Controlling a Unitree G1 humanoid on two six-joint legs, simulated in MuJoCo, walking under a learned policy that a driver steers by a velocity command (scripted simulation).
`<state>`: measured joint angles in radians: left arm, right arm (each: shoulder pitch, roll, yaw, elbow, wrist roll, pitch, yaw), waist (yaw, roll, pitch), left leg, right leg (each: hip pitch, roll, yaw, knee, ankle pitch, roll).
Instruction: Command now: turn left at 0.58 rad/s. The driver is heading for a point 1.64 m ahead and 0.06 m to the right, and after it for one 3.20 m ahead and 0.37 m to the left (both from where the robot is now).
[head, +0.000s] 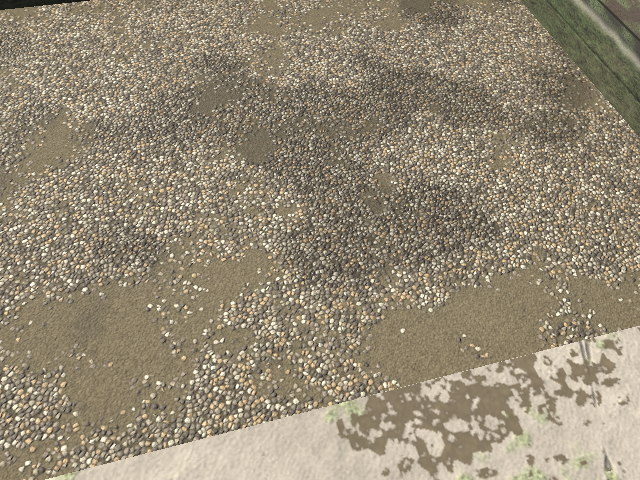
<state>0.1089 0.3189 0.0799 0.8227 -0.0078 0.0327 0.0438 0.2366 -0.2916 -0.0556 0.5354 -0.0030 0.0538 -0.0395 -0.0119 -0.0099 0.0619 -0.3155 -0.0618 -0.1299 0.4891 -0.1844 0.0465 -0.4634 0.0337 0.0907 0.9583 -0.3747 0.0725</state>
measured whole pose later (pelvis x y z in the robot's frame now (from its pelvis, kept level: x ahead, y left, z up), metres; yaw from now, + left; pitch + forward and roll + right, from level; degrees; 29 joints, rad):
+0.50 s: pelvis -0.03 -0.04 +0.00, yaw +11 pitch -1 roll +0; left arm 0.18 0.22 0.02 0.80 0.00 0.01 0.02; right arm 0.24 -0.28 -0.06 0.65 0.03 0.08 -0.05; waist 0.01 0.02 0.05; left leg -0.23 0.00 -0.10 0.66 -0.41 -0.10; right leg -0.23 0.01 0.03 0.52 -0.27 -0.02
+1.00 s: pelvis -0.04 +0.00 +0.00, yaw +11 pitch -2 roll +0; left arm 0.24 0.25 0.05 1.01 0.00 -0.01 0.04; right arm 0.28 -0.21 -0.03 0.84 0.00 0.02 -0.03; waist 0.01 0.00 0.04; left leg -0.12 -0.03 -0.06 0.45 -0.29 0.01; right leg -0.18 -0.04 0.05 0.44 -0.23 0.05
